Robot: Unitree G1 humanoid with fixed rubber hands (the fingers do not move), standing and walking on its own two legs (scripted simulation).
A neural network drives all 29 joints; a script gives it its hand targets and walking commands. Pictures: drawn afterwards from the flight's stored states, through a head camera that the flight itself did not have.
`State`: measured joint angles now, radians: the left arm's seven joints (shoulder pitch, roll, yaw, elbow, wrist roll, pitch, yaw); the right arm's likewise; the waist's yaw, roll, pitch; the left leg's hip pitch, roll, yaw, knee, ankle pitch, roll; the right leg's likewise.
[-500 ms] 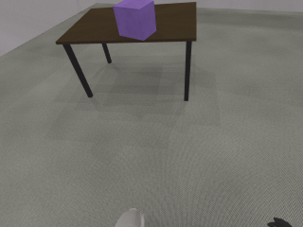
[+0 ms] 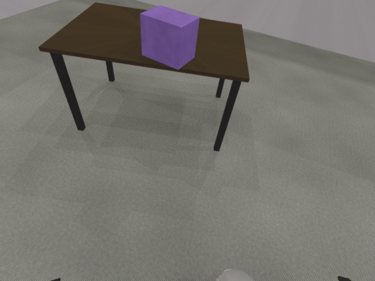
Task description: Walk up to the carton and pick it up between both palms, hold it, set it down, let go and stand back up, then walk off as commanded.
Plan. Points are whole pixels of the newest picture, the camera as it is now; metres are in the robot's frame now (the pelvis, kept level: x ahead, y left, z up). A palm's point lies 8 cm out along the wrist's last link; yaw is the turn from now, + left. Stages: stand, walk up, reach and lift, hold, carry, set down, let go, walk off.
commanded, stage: walk up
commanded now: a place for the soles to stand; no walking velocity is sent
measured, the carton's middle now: (169, 37) +1.23 +0.11 -0.04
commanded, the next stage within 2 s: none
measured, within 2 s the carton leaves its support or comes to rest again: neither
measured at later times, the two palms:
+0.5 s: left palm (77, 224) +0.27 +0.28 -0.09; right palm (317, 232) +0.28 -0.35 -0.13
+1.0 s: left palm (64, 163) +0.44 +0.37 -0.09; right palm (277, 175) +0.45 -0.28 -0.11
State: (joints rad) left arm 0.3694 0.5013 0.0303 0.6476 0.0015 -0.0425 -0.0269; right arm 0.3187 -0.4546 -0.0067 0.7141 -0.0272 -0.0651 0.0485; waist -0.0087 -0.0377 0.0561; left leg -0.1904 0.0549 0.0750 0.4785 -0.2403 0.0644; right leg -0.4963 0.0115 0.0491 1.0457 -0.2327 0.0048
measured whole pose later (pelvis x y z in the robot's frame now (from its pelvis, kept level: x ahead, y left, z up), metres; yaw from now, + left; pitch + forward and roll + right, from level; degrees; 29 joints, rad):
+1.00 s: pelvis +0.39 +0.04 -0.02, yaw -4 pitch -1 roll -3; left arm 0.47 0.47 0.03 0.68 0.00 -0.09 0.01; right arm 0.26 -0.47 -0.01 0.72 -0.03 -0.01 0.06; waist -0.01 0.08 0.07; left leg -0.44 0.08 0.01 0.68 -0.32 0.02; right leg -0.10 0.03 0.06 0.53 -0.42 -0.02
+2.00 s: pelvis +0.60 +0.07 -0.03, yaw -4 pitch -6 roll +1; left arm 0.35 0.43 0.03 0.68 0.00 -0.06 0.01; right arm 0.34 -0.46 -0.01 0.72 -0.03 0.01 0.03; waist -0.01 0.03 0.14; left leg -0.36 0.04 0.03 0.91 -0.44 0.05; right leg -0.33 0.04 0.04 0.62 -0.19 -0.05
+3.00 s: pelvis +0.57 +0.06 -0.02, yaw -11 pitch -2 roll +2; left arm 0.45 0.49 0.03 0.70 0.00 -0.05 0.00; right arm 0.26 -0.47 -0.01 0.73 -0.03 0.01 0.01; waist 0.01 0.03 0.14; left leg -0.46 0.06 0.04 0.95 -0.37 0.01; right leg -0.26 0.03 0.10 0.65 -0.35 -0.04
